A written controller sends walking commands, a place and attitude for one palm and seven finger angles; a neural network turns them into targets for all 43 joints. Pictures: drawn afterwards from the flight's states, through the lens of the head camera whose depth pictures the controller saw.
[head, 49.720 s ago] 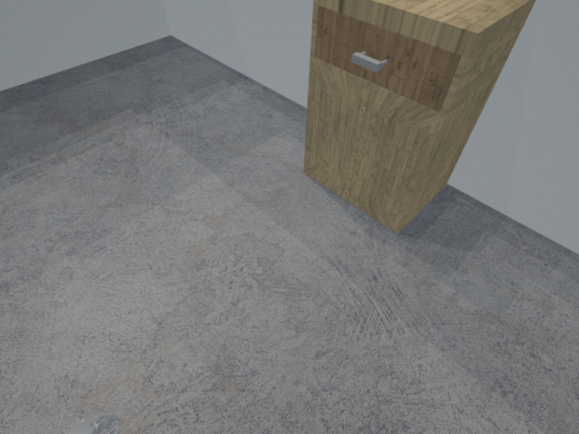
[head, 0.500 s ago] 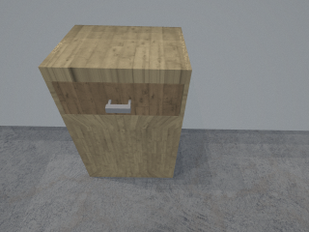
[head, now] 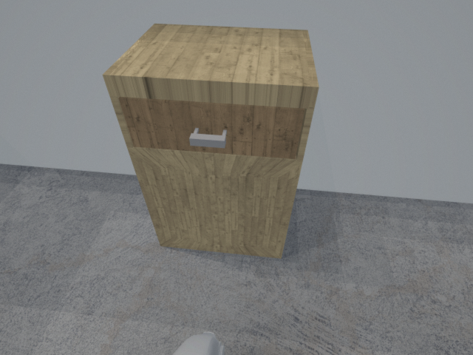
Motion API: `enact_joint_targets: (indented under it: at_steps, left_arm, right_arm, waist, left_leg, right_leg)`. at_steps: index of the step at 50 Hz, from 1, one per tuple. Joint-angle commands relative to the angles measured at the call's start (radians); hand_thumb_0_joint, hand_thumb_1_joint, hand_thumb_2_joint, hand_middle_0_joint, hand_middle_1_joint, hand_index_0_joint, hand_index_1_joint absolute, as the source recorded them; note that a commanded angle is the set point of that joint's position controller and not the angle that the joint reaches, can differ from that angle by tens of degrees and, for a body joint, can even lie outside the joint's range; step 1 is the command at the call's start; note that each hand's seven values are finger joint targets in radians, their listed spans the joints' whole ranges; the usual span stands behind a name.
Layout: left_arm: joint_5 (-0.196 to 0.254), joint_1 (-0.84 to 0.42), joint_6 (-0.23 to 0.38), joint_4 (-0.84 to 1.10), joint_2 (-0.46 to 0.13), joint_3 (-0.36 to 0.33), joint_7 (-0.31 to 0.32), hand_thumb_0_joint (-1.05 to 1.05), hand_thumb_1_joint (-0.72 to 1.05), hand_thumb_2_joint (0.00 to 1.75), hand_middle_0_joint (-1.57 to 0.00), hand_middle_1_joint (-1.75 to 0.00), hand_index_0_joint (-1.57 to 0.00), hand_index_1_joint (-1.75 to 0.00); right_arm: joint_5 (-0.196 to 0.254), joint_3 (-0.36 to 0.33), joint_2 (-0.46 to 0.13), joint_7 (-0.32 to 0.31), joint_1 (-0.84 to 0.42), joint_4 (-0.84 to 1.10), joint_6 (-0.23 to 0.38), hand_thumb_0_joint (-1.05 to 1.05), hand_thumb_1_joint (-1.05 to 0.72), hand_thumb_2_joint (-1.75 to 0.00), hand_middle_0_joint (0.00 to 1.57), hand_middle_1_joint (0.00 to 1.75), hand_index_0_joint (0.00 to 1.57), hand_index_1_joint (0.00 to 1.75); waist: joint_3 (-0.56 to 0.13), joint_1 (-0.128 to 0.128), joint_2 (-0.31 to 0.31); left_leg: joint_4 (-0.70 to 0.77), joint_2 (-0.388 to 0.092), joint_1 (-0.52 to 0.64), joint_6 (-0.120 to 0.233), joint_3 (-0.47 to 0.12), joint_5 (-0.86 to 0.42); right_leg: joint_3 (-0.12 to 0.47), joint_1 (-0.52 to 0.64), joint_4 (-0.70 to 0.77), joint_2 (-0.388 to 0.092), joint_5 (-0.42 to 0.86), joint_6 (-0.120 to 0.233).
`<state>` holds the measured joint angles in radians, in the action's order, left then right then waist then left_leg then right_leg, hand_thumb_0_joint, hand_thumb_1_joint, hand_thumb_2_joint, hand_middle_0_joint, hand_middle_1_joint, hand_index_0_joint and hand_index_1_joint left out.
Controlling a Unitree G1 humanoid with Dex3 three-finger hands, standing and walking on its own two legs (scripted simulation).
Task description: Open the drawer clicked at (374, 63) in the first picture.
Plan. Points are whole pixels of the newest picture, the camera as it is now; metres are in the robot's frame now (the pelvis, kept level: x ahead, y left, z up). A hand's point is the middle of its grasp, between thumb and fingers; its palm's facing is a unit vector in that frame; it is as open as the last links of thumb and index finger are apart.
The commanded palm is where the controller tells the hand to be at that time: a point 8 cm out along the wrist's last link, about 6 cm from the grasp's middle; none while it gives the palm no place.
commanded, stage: come to a stop and stand still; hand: left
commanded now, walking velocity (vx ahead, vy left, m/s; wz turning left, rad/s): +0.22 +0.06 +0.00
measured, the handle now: (209, 136) +0.70 +0.16 -0.03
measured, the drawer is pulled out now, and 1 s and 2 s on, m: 0.00 0.00 0.00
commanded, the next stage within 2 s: look again from close up in 1.08 s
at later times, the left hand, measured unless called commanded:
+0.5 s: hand out of the picture +0.04 +0.19 -0.12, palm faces -0.12 -0.97 -0.22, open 7.4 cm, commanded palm none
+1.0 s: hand out of the picture +0.02 +0.21 -0.15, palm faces -0.05 -0.97 -0.24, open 7.3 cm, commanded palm none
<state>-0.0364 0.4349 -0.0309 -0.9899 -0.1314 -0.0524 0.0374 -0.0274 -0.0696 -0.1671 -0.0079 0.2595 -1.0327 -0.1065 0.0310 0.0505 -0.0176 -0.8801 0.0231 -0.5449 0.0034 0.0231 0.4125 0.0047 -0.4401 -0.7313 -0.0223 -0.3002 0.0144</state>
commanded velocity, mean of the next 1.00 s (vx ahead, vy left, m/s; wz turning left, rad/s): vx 0.05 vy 0.01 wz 0.00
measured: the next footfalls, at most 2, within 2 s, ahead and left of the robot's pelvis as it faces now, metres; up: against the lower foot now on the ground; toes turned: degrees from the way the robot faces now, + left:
left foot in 0.16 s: -0.02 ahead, +0.11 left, +0.00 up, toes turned +2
right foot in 0.56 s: -0.01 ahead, -0.10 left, +0.00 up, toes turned -10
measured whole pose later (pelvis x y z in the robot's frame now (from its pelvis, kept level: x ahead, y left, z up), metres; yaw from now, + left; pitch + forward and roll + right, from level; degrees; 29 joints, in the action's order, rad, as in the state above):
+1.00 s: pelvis -0.03 +0.02 +0.02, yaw -6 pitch -1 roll +1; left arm -0.02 0.22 -0.05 -1.04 -0.19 -0.04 0.04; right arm -0.03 -0.04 -0.18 -0.03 0.13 -0.97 -0.01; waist 0.10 0.03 0.02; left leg -0.55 -0.01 -0.31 0.03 0.11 0.22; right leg -0.03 -0.28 -0.77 -0.05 -0.50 -0.03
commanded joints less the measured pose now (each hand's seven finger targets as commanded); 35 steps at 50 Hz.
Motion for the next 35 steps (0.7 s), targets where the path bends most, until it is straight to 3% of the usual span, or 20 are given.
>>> enact_joint_targets:
  at_steps: [1,2,4,5,6,7,8,9,11,14,20,24,26,27,28,29,30,31,33,35]
  left_arm:
    - [-0.01,-0.37,0.011,0.149,-0.212,-0.029,0.041,0.0,0.9,0.9,-0.2,-0.3,-0.2,-0.3]
    - [-0.016,-0.368,0.014,0.148,-0.196,-0.032,0.041,0.0,0.9,0.9,-0.2,-0.3,-0.2,-0.3]
    - [-0.022,-0.288,0.003,0.1,-0.209,-0.045,0.036,0.0,0.9,0.9,-0.2,-0.3,-0.2,-0.3]
    - [-0.014,-0.251,-0.008,0.084,-0.212,-0.043,0.027,0.0,0.9,0.9,-0.2,-0.3,-0.2,-0.3]
    - [-0.002,-0.223,-0.016,0.076,-0.18,-0.042,0.02,0.0,0.9,0.9,-0.2,-0.3,-0.2,-0.3]
    - [0.016,-0.2,-0.02,0.078,-0.1,-0.034,0.013,0.0,0.9,0.9,-0.2,-0.3,-0.2,-0.3]
    - [0.026,-0.164,-0.02,0.109,-0.047,-0.031,-0.003,0.0,0.9,0.9,-0.2,-0.3,-0.2,-0.3]
    - [0.021,-0.121,-0.019,0.131,-0.077,-0.03,-0.023,0.0,0.9,0.9,-0.2,-0.3,-0.2,-0.3]
    - [-0.004,-0.105,-0.012,0.073,-0.117,-0.036,-0.036,0.0,0.9,0.9,-0.2,-0.3,-0.2,-0.3]
    - [-0.001,-0.101,0.005,0.038,-0.102,-0.022,-0.051,0.0,0.9,0.9,-0.2,-0.3,-0.2,-0.3]
    - [0.006,-0.292,0.019,0.1,-0.082,-0.006,-0.059,0.0,0.9,0.9,-0.2,-0.3,-0.2,-0.3]
    - [0.014,-0.287,0.02,0.093,-0.066,0.006,-0.057,0.0,0.9,0.9,-0.2,-0.3,-0.2,-0.3]
    - [0.019,-0.175,0.03,0.039,-0.073,0.006,-0.046,0.0,0.9,0.9,-0.2,-0.3,-0.2,-0.3]
    - [0.022,-0.107,0.039,0.003,-0.108,0.0,-0.032,0.0,0.9,0.9,-0.2,-0.3,-0.2,-0.3]
    - [0.018,-0.028,0.046,-0.024,-0.175,-0.008,-0.018,0.0,0.9,0.9,-0.2,-0.3,-0.2,-0.3]
    - [0.021,0.007,0.04,-0.024,-0.235,-0.019,-0.013,0.0,0.9,0.9,-0.2,-0.3,-0.2,-0.3]
    - [0.022,-0.043,0.051,-0.015,-0.228,-0.02,-0.009,0.0,0.9,0.9,-0.2,-0.3,-0.2,-0.3]
    - [0.02,-0.108,0.054,-0.002,-0.203,-0.016,-0.006,0.0,0.9,0.9,-0.2,-0.3,-0.2,-0.3]
    - [0.019,-0.182,0.058,0.011,-0.151,-0.005,-0.003,0.0,0.9,0.9,-0.2,-0.3,-0.2,-0.3]
    - [0.013,-0.182,0.062,0.016,-0.143,-0.014,0.003,0.0,0.9,0.9,-0.2,-0.3,-0.2,-0.3]
  right_arm:
    - [-0.008,-0.036,-0.076,0.008,0.293,0.033,0.007,0.0,-0.9,-0.9,0.2,0.3,0.2,0.3]
    - [-0.008,-0.027,-0.063,0.009,0.364,0.008,0.018,0.0,-0.9,-0.9,0.2,0.3,0.2,0.3]
    - [0.014,-0.015,-0.024,0.011,0.326,0.021,0.04,0.0,-0.9,-0.9,0.2,0.3,0.2,0.3]
    - [0.012,-0.005,-0.006,0.01,0.363,0.01,0.047,0.0,-0.9,-0.9,0.2,0.3,0.2,0.3]
    - [0.007,0.003,-0.003,0.003,0.398,-0.003,0.054,0.0,-0.9,-0.9,0.2,0.3,0.2,0.3]
    - [-0.005,0.001,-0.056,-0.014,0.392,0.008,0.068,0.0,-0.9,-0.9,0.2,0.3,0.2,0.3]
    - [-0.004,-0.001,-0.135,-0.037,0.229,0.054,0.084,0.0,-0.9,-0.9,0.2,0.3,0.2,0.3]
    - [0.0,0.002,-0.177,-0.039,0.038,0.122,0.1,0.0,-0.9,-0.9,0.2,0.3,0.2,0.3]
    - [-0.003,0.019,-0.132,-0.034,-0.029,0.109,0.135,0.0,-0.9,-0.9,0.2,0.3,0.2,0.3]
    - [0.0,0.005,-0.137,-0.035,0.086,0.043,0.159,0.0,-0.9,-0.9,0.2,0.3,0.2,0.3]
    - [-0.012,0.006,-0.117,-0.042,0.329,-0.033,0.152,0.0,-0.9,-0.9,0.2,0.3,0.2,0.3]
    - [-0.016,0.009,-0.14,-0.032,0.302,-0.037,0.138,0.0,-0.9,-0.9,0.2,0.3,0.2,0.3]
    - [-0.007,0.021,-0.11,-0.029,0.277,-0.047,0.135,0.0,-0.9,-0.9,0.2,0.3,0.2,0.3]
    - [0.002,0.031,-0.069,-0.024,0.27,-0.049,0.137,0.0,-0.9,-0.9,0.2,0.3,0.2,0.3]
    - [0.011,0.045,-0.016,-0.022,0.256,-0.032,0.141,0.0,-0.9,-0.9,0.2,0.3,0.2,0.3]
    - [0.005,0.037,-0.041,-0.018,0.189,0.005,0.127,0.0,-0.9,-0.9,0.2,0.3,0.2,0.3]
    - [0.001,0.027,-0.056,-0.012,0.178,0.004,0.113,0.0,-0.9,-0.9,0.2,0.3,0.2,0.3]
    - [0.001,0.024,-0.051,-0.007,0.187,-0.005,0.107,0.0,-0.9,-0.9,0.2,0.3,0.2,0.3]
    - [0.006,0.023,-0.036,-0.002,0.204,-0.028,0.098,0.0,-0.9,-0.9,0.2,0.3,0.2,0.3]
    - [0.009,0.022,-0.02,-0.004,0.2,-0.02,0.092,0.0,-0.9,-0.9,0.2,0.3,0.2,0.3]
  waist:
    - [-0.014,-0.277,0.294]
    - [-0.025,-0.277,0.251]
    - [0.076,-0.206,0.22]
    - [0.122,-0.197,0.159]
    - [0.159,-0.187,0.04]
    - [0.187,-0.183,-0.249]
    - [0.196,-0.089,-0.309]
    - [0.145,0.01,-0.156]
    - [0.194,0.027,-0.126]
    - [0.098,-0.015,-0.031]
    - [0.077,-0.141,-0.08]
    - [0.042,-0.114,-0.109]
    - [-0.014,-0.057,-0.066]
    - [-0.032,-0.025,0.013]
    - [-0.04,0.005,0.185]
    - [0.009,0.024,0.189]
    - [0.022,-0.002,0.207]
    - [0.069,-0.032,0.209]
    - [0.089,-0.073,0.141]
    - [0.046,-0.07,0.152]
  left_leg:
    - [-0.674,0.006,0.331,-0.009,-0.074,-0.102]
    - [-0.511,0.013,0.41,-0.005,0.011,-0.047]
    - [-0.031,-0.021,0.472,0.028,0.043,0.152]
    - [0.213,0.012,0.516,0.039,0.089,0.16]
    - [0.423,0.021,0.525,0.052,0.098,0.143]
    - [0.65,-0.133,0.421,0.112,-0.113,0.231]
    - [0.78,-0.382,0.216,0.169,-0.433,0.362]
    - [0.837,-0.449,0.068,0.23,-0.522,0.452]
    - [0.813,-0.342,-0.022,0.173,-0.424,0.384]
    - [0.739,-0.264,0.203,0.162,-0.293,0.227]
    - [0.758,-0.312,0.445,0.179,-0.291,0.191]
    - [0.705,-0.285,0.337,0.158,-0.217,0.079]
    - [0.585,-0.215,0.229,0.103,-0.13,0.027]
    - [0.474,-0.165,0.084,0.064,-0.066,0.034]
    - [0.283,-0.062,-0.08,0.012,0.059,0.096]
    - [0.127,-0.062,-0.084,0.005,0.044,0.172]
    - [0.044,-0.084,-0.053,0.004,0.004,0.113]
    - [-0.007,-0.092,-0.044,0.001,-0.006,0.046]
    - [0.0,-0.108,0.02,-0.018,-0.007,-0.052]
    - [0.047,-0.096,0.061,-0.036,0.016,-0.054]
  right_leg:
    - [0.366,-0.582,0.681,-0.253,-0.602,0.049]
    - [0.2,-0.525,0.617,-0.17,-0.462,0.01]
    - [0.193,-0.428,0.516,-0.18,-0.392,0.023]
    - [0.19,-0.412,0.446,-0.152,-0.438,0.018]
    - [0.129,-0.392,0.254,-0.07,-0.414,-0.001]
    - [0.007,-0.383,-0.212,0.076,-0.225,-0.038]
    - [0.062,-0.443,-0.551,0.064,-0.151,-0.055]
    - [0.13,-0.385,-0.661,-0.005,-0.047,-0.051]
    - [0.11,-0.315,-0.668,-0.03,0.114,-0.047]
    - [0.026,-0.286,-0.525,-0.016,0.115,-0.044]
    - [-0.039,-0.234,-0.098,-0.045,-0.039,-0.034]
    - [-0.085,0.051,0.162,-0.009,-0.117,-0.019]
    - [-0.091,0.327,0.354,0.003,0.011,-0.01]
    - [0.018,0.511,0.395,-0.091,0.006,0.017]
    - [0.24,0.621,0.453,-0.281,-0.075,0.086]
    - [0.362,0.476,0.535,-0.414,-0.101,0.146]
    - [0.379,0.367,0.563,-0.387,-0.143,0.168]
    - [0.346,0.312,0.571,-0.354,-0.117,0.168]
    - [0.178,0.252,0.532,-0.289,0.111,0.139]
    - [0.102,0.288,0.459,-0.278,0.408,0.135]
